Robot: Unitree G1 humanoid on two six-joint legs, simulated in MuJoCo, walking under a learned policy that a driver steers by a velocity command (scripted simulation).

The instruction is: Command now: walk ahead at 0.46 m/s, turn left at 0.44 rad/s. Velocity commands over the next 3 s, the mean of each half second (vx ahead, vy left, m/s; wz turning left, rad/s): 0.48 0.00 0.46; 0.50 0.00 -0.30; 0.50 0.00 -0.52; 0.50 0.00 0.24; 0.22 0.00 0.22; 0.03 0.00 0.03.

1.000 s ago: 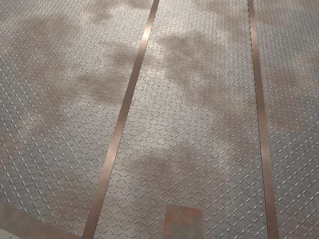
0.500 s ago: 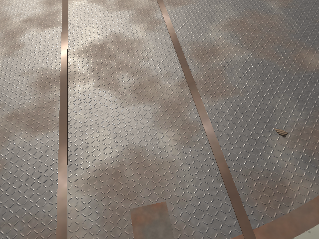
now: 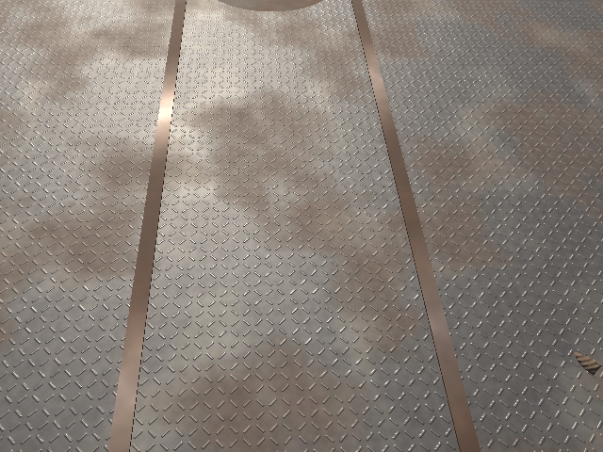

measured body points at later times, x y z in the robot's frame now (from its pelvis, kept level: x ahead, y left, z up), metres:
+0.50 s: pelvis +0.30 +0.01 -0.01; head +0.33 +0.01 +0.44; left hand +0.38 +0.30 -0.11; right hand +0.39 -0.26 -0.14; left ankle +0.13 +0.08 -0.64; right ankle +0.38 -0.05 -0.74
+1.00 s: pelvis +0.53 +0.11 +0.01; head +0.55 +0.13 +0.45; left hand +0.56 +0.39 -0.13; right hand +0.68 -0.14 -0.09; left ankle +0.54 +0.20 -0.74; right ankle +0.49 -0.02 -0.66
